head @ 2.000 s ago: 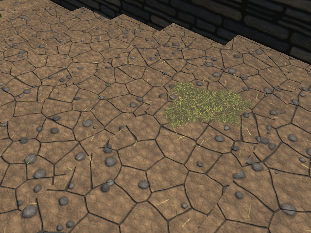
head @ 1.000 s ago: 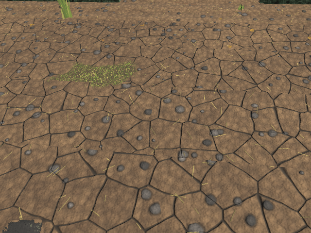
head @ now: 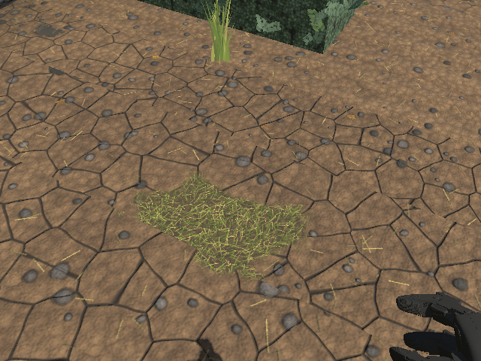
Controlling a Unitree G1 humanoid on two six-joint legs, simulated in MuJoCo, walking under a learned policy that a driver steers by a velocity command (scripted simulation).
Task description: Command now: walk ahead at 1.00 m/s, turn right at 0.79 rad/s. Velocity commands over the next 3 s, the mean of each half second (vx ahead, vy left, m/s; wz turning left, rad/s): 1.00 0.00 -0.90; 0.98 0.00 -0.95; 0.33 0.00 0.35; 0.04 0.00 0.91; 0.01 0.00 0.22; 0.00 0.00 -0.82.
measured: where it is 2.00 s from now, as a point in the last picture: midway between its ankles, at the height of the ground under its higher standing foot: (384, 224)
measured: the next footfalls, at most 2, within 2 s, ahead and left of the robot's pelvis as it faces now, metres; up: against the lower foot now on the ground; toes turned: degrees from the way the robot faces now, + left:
left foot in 0.20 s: +0.31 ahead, +0.16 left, -0.17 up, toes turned -9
right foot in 0.50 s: +0.64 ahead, -0.12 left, -0.17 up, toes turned -30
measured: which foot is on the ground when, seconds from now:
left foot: up 0.00-0.18, down 0.20-0.46, up 0.48-0.92, down 0.94-1.00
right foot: down 0.00-0.18, up 0.20-0.48, down 0.50-0.92, up 0.94-1.00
